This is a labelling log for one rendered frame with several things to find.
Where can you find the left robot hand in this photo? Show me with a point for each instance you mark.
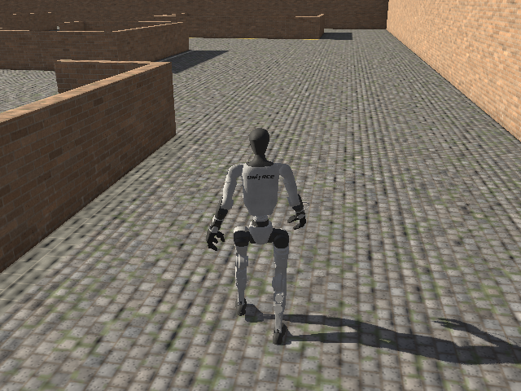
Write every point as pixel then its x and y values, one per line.
pixel 210 238

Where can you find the robot right forearm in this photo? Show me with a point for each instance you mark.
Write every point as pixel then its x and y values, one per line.
pixel 299 209

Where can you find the left robot upper arm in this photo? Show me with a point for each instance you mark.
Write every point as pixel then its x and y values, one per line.
pixel 230 184

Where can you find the robot left forearm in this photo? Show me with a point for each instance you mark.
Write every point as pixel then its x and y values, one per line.
pixel 218 218

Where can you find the right robot hand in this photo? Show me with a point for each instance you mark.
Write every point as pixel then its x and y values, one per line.
pixel 294 218

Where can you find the right robot upper arm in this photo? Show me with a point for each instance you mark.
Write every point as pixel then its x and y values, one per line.
pixel 290 184

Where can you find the robot left foot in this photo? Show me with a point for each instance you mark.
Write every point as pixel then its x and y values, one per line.
pixel 240 308

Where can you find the robot right shin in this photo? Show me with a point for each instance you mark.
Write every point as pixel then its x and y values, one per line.
pixel 279 305

